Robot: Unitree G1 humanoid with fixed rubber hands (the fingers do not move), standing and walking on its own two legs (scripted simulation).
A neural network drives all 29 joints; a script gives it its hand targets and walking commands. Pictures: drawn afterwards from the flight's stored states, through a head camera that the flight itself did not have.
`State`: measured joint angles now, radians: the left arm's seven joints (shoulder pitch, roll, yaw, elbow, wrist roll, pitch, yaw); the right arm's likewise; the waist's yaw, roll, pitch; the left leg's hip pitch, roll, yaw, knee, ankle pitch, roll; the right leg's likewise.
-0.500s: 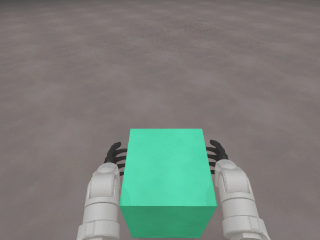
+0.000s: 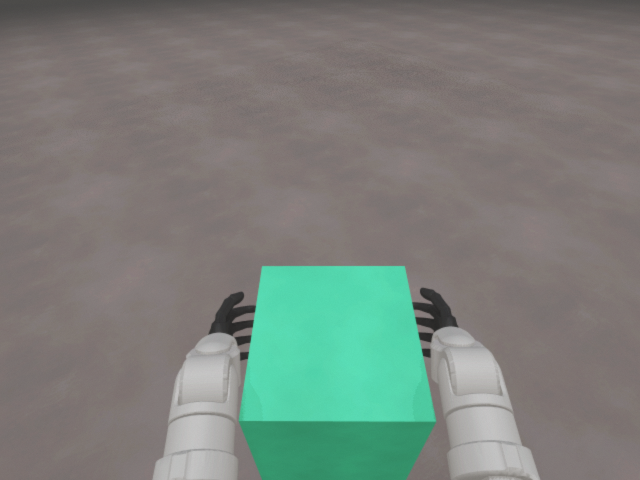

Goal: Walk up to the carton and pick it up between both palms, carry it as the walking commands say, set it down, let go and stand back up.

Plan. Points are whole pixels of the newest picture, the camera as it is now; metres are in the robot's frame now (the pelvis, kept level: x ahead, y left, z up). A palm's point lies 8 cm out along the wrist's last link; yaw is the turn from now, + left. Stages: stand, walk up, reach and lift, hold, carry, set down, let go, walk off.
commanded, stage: hold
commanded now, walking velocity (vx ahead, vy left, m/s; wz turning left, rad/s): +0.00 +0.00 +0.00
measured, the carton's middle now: (333, 379) +0.28 +0.00 -0.03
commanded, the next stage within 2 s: carry in 0.38 s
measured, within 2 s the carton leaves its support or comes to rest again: neither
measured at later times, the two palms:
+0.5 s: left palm (230, 344) +0.29 +0.14 +0.05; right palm (450, 340) +0.29 -0.15 +0.05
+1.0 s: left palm (371, 363) +0.25 -0.04 +0.06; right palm out of the picture +0.14 -0.31 +0.07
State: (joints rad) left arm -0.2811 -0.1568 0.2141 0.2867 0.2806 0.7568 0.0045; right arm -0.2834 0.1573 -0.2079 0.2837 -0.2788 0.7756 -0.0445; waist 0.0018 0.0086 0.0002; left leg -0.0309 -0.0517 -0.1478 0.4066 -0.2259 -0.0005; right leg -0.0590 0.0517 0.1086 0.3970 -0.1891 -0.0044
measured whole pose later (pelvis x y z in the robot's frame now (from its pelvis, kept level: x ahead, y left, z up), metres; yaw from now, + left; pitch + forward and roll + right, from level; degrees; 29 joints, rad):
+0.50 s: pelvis -0.01 -0.01 -0.01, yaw -3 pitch +0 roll +0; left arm -0.28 -0.13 0.20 0.18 0.22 0.79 0.02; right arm -0.30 0.16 -0.18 0.21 -0.26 0.79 -0.06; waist 0.03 0.00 -0.10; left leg -0.29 0.00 -0.03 0.59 -0.30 -0.01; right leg -0.40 0.06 0.06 0.74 -0.34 0.00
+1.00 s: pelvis -0.03 -0.08 -0.03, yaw -24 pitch +6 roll -1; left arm 0.02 -0.13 0.03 -0.52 0.05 1.15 0.15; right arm 0.00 0.13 -0.03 -0.47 0.00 1.13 -0.17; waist 0.00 -0.03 -0.12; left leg -0.45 0.10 0.15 0.72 -0.34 0.01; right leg -0.61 0.10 -0.02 0.91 -0.41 -0.02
